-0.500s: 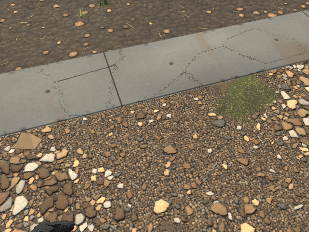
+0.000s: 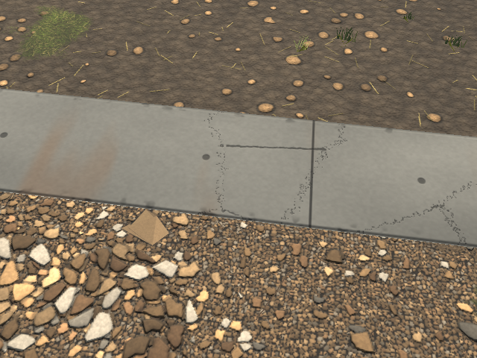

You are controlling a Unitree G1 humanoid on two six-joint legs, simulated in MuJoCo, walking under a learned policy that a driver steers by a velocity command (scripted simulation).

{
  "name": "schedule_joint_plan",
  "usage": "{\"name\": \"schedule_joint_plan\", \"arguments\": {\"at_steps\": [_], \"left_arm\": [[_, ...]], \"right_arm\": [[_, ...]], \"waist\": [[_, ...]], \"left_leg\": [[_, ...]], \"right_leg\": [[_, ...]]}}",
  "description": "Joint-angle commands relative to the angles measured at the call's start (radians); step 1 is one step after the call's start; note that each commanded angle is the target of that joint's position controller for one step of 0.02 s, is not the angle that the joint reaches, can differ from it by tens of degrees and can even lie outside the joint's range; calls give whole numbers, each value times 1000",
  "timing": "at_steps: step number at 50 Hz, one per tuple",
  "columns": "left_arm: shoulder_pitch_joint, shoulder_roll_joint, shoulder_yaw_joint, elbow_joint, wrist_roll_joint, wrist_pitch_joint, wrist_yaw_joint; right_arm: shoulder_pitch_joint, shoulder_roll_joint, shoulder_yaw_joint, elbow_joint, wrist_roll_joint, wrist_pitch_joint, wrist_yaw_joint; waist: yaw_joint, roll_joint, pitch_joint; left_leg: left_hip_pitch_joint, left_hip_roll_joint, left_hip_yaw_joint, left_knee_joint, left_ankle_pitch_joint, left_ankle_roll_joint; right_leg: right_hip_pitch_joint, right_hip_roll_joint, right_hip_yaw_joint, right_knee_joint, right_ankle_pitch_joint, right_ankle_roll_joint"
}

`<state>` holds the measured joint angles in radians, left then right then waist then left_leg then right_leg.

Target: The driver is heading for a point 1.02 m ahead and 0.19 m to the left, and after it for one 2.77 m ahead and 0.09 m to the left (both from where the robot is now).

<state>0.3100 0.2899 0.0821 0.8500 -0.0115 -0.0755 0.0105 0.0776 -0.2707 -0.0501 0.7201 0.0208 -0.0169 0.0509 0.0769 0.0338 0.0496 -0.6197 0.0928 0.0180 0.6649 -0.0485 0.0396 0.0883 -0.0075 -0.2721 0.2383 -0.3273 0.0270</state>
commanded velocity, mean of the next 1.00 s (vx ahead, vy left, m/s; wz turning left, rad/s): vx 0.34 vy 0.00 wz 0.42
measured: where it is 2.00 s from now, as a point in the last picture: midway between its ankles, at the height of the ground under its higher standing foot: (210, 318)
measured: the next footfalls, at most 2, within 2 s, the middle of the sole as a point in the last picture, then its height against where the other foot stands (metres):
left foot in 0.08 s outside the picture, level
right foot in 0.56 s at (266, 328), level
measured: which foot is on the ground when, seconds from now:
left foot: up 0.00-0.06, down 0.08-0.58, up 0.60-0.90, down 0.92-1.00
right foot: down 0.00-0.08, up 0.10-0.54, down 0.56-1.00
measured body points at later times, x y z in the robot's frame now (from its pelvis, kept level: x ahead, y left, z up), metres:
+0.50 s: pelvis +0.29 +0.04 +0.01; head +0.32 +0.07 +0.45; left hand +0.46 +0.34 -0.07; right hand +0.40 -0.23 -0.10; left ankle +0.17 +0.11 -0.73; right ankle +0.51 -0.05 -0.70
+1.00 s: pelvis +0.44 +0.07 +0.00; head +0.44 +0.09 +0.45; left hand +0.44 +0.35 -0.12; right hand +0.69 -0.10 -0.09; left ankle +0.41 +0.20 -0.73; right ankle +0.51 -0.03 -0.73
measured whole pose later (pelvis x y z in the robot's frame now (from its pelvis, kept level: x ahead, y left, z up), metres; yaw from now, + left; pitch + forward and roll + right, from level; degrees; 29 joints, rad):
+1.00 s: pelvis +0.44 +0.07 +0.00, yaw +24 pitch -1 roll -1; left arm 0.17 0.25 0.02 0.83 0.02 -0.03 -0.02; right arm 0.17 -0.25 -0.03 0.69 -0.02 0.04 -0.02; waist 0.03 -0.01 0.03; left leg -0.29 0.01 -0.07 0.54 -0.24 -0.02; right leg -0.25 0.00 -0.03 0.48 -0.22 0.01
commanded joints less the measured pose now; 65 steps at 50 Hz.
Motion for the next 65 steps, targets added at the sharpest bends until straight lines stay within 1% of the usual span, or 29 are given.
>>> {"name": "schedule_joint_plan", "arguments": {"at_steps": [1, 3, 4, 5, 6, 7, 9, 12, 17, 24, 27, 28, 29, 30, 31, 32, 33, 35, 37, 40, 44, 45, 46, 47, 48, 49, 51, 56, 65], "left_arm": [[-35, 209, 53, -51, -19, 11, 8], [-64, 211, 51, -60, -29, 27, 10], [-45, 169, 33, -75, -3, 22, 13], [40, 17, -12, -134, 34, -3, 5], [-54, 95, -8, -147, -4, -42, -7], [-144, 143, 5, -174, -41, -61, -14], [-145, 139, 7, -157, 3, -74, 0], [-114, 129, 13, -153, 24, -43, -2], [-267, 67, -9, -203, 27, -28, -6], [-404, 94, -5, -252, 10, -53, -38], [-268, 128, 16, -221, 27, -68, -33], [-171, 161, 24, -210, 46, -75, -30], [-60, 225, 34, -203, 67, -71, -25], [-11, 220, 37, -168, 42, -49, -35], [-58, 144, 19, -196, 17, -34, -36], [-113, 94, 1, -210, 18, -20, -31], [-163, 68, -15, -205, 26, -12, -32], [-212, 57, -25, -184, 36, -7, -35], [-244, 72, -21, -164, 40, -6, -37], [-240, 113, -8, -138, 22, 7, -30], [-248, 105, -22, -115, 6, 30, -30], [-218, 74, -35, -99, 8, 30, -33], [-187, 43, -49, -91, 27, 27, -37], [-102, 31, -51, -81, 36, 26, -41], [-128, 35, -54, -73, 40, 32, -36], [-162, 58, -49, -74, 38, 38, -33], [-158, 74, -45, -60, 34, 44, -23], [-148, 71, -47, -29, 25, 40, -18], [-153, 82, -42, 36, 18, 63, -2]], "right_arm": [[-29, -99, -33, -91, 0, -7, 9], [212, -174, -82, -35, 7, 0, -2], [374, -261, -119, 8, 10, 12, -23], [320, -368, -128, -7, 14, 2, -29], [333, -293, -103, -46, 5, -19, -18], [303, -230, -86, -34, -2, -37, -14], [180, -165, -66, -49, 0, -48, -17], [135, -146, -57, -74, -13, -52, -32], [213, -182, -67, -46, -1, -46, -64], [304, -174, -67, -9, 7, -21, -77], [256, -162, -65, -30, 2, -3, -86], [242, -123, -51, -51, -6, -6, -84], [312, -68, -32, -73, -27, -10, -86], [471, -85, -25, -62, -5, -14, -80], [454, -177, -46, -29, 6, -6, -79], [325, -202, -53, -48, 7, 7, -81], [260, -188, -51, -60, -3, 20, -86], [251, -132, -43, -69, -11, 39, -87], [270, -69, -22, -63, -16, 42, -88], [239, -69, -14, -62, -22, 40, -84], [191, -89, -20, -62, -30, 54, -74], [161, -99, -20, -77, -42, 55, -75], [142, -139, -24, -99, -51, 54, -82], [85, -189, -31, -104, -46, 57, -87], [68, -122, -19, -98, -44, 53, -79], [57, -92, -10, -99, -49, 47, -72], [66, -102, -11, -91, -48, 33, -68], [95, -95, -9, -75, -36, 19, -74], [90, -83, -11, -35, -32, 17, -70]], "waist": [[-61, -107, -1], [-203, -96, -134], [-262, 2, -219], [-119, 260, -282], [-189, 128, -394], [-197, 73, -252], [-113, -15, -122], [-61, 5, -102], [-109, 17, -46], [-155, 57, -25], [-76, 97, -95], [-32, 72, -204], [-33, -124, -361], [-77, -386, -497], [-60, -220, -421], [-38, -138, -286], [-51, -82, -195], [-103, -112, -121], [-123, -159, -132], [-107, -170, -206], [-116, -145, -164], [-112, -126, -135], [-92, -53, -134], [-11, 86, -119], [-34, 103, -112], [-51, 79, -64], [-58, 65, -43], [-66, 10, -86], [-59, -22, -94]], "left_leg": [[63, -57, 67, -19, -112, 54], [395, -151, 108, -84, -104, 116], [694, -77, -60, -107, -92, 167], [958, 163, -643, -226, -283, 350], [1000, 235, -871, -382, -432, 384], [918, 219, -741, -408, -371, 334], [646, 135, -515, -395, -149, 268], [484, 84, -399, -439, 72, 265], [400, 2, -275, -441, 105, 212], [499, 25, -387, -313, 25, 160], [550, -16, -399, -117, 276, 96], [488, -64, -360, 51, 257, 56], [267, -167, -271, 354, -163, -8], [40, -241, -227, 629, -674, -59], [-14, -169, -264, 717, -610, -79], [-43, -141, -216, 726, -546, -94], [-29, -114, -191, 669, -510, -102], [93, -66, -165, 489, -465, -101], [213, -69, -106, 297, -425, -113], [333, -64, -78, 97, -266, -108], [492, -83, -47, -158, -89, -59], [535, -59, -83, -232, -45, -36], [586, 38, -191, -263, 55, 0], [502, 86, -239, -256, -41, 58], [389, 48, -215, -277, -242, 59], [355, 8, -190, -278, -297, 32], [363, -16, -169, -253, -189, 2], [431, -25, -151, -188, 36, 5], [441, -39, -137, -187, 124, 11]], "right_leg": [[13, -295, 59, 75, 793, -143], [-67, -245, 14, 415, 941, -98], [-306, -200, 11, 723, 642, -45], [-742, 13, 120, 1062, -259, 19], [-849, 27, 357, 1162, -297, 2], [-933, -18, 358, 1143, -193, -23], [-827, -96, 360, 970, -41, -35], [-701, -115, 354, 848, 34, -5], [-689, -59, 326, 513, 311, 46], [-610, 13, 350, 236, 373, 12], [-440, 35, 312, 159, 373, -46], [-229, -55, 362, 186, 540, -100], [98, -280, 587, 277, 919, -206], [290, -473, 944, 243, 879, -385], [188, -435, 913, 198, 669, -357], [65, -370, 750, 186, 612, -308], [-74, -313, 647, 160, 636, -283], [-270, -236, 525, 110, 657, -250], [-345, -198, 435, 86, 769, -257], [-316, -211, 404, 91, 789, -266], [-391, -180, 400, 93, 303, -207], [-433, -151, 398, 96, 150, -153], [-479, -108, 369, 142, 18, -91], [-452, -25, 287, 164, -60, -44], [-346, -21, 264, 174, 4, -17], [-346, -19, 266, 181, 43, -11], [-358, -27, 274, 191, 91, -19], [-332, -40, 280, 205, 202, -19], [-273, -48, 283, 216, 258, -9]]}}
Velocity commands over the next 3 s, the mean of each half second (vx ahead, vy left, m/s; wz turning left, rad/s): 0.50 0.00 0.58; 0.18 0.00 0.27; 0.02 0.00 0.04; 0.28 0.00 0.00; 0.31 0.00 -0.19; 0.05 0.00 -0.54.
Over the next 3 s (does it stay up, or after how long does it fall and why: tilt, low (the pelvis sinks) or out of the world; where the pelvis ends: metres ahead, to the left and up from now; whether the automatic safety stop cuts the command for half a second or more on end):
stays up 0.83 0.24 0.01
